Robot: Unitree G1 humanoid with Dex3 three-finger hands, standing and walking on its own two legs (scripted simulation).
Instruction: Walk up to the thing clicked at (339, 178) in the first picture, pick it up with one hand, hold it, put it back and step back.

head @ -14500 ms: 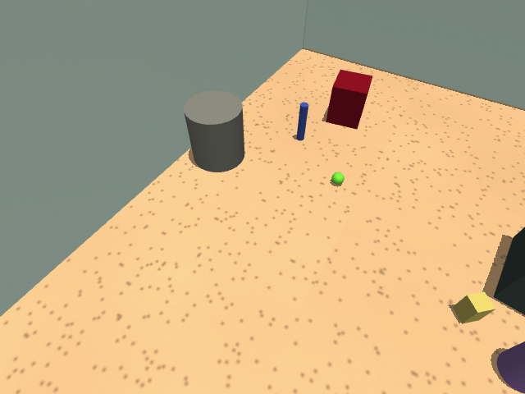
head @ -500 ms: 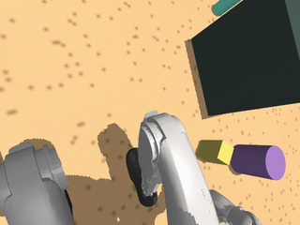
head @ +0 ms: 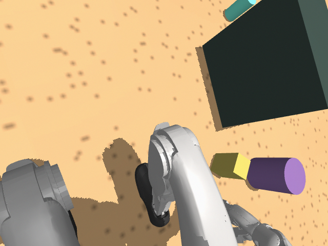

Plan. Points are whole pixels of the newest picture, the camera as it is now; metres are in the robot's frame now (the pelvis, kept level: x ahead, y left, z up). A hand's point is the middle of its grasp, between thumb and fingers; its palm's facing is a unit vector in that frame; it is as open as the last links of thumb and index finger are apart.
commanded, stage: close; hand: left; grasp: from above
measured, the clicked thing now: out of the picture +0.41 +0.36 -0.26
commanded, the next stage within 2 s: settle in 0.70 s
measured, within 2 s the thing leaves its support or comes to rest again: leaves its support in 1.08 s
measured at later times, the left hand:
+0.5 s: hand out of the picture +0.39 +0.33 -0.25, palm faces -0.40 -0.14 -0.90, open 8.0 cm
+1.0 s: hand out of the picture +0.39 +0.34 -0.25, palm faces -0.44 -0.18 -0.88, open 6.6 cm
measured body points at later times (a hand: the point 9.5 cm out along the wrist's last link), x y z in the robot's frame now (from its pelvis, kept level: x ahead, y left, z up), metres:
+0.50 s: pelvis +0.00 +0.00 +0.00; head +0.25 +0.14 +0.35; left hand +0.41 +0.34 -0.20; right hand +0.09 -0.26 -0.06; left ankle +0.06 +0.13 -0.26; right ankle +0.11 -0.13 -0.26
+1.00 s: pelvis +0.00 +0.00 +0.00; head +0.26 +0.13 +0.34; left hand +0.41 +0.35 -0.19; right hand +0.08 -0.26 -0.06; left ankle +0.06 +0.13 -0.26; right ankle +0.11 -0.13 -0.26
